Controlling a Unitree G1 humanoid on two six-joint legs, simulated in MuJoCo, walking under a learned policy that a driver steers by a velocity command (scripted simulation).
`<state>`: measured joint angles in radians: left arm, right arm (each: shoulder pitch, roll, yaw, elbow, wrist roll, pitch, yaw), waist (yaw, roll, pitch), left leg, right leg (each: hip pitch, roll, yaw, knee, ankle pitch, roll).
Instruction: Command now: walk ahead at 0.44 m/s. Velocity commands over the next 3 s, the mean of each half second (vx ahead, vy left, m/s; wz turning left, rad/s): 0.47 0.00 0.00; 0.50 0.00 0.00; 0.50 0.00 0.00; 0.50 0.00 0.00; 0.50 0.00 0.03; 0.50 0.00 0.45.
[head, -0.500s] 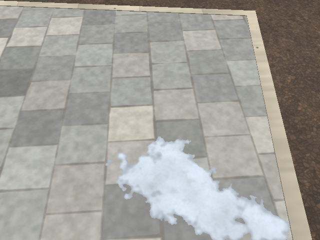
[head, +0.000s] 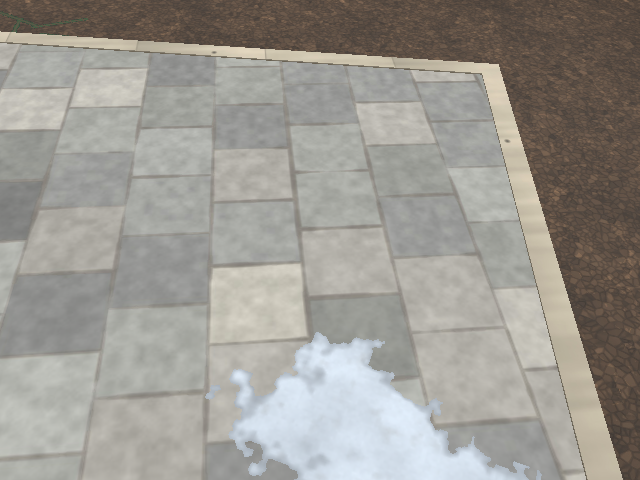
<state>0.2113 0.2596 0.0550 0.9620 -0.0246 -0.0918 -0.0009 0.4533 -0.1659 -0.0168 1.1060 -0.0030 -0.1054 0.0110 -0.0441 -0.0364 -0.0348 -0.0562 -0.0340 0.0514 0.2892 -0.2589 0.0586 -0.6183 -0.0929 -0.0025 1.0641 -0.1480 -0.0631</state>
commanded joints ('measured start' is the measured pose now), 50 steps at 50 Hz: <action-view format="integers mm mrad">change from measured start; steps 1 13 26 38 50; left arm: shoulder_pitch -99 -148 23 195 102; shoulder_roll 17 111 98 152 51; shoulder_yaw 3 29 15 36 21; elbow -75 -137 -10 49 -15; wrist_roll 6 -8 27 1 6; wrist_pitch -1 -24 -32 13 12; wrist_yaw -6 -46 -17 11 11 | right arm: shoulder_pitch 51 54 -183 -497 -220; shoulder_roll -152 -218 -133 -158 -173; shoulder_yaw -20 -55 -58 -48 -61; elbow -35 -57 -211 -328 -219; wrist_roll -5 3 14 28 -4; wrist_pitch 1 38 19 -5 -16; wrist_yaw -19 -38 -36 20 20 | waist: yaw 6 124 22 89 65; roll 99 182 -8 -30 112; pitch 144 7 82 107 8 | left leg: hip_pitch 28 204 -584 -546 -118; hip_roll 235 269 210 114 261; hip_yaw -177 -60 -110 -53 -254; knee -169 143 756 226 -137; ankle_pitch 343 997 86 226 250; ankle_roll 109 64 -41 -3 171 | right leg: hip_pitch -191 259 377 668 24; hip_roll -25 137 -120 -172 -62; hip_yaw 1 -93 162 88 64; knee -143 -532 -973 -847 50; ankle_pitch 97 90 125 225 -92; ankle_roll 29 -72 -205 -114 12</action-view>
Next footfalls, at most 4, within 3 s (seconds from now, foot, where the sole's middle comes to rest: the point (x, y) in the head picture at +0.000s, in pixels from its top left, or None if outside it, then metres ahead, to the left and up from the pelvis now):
0.28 right None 0.36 -0.13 -0.78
0.82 left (252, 427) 0.66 0.11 -0.78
1.38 right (346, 307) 0.99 -0.12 -0.78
1.94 left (255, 223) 1.29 0.13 -0.78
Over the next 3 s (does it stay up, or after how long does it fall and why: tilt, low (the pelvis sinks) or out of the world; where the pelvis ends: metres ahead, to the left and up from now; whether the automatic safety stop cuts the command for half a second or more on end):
stays up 1.69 0.03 -0.03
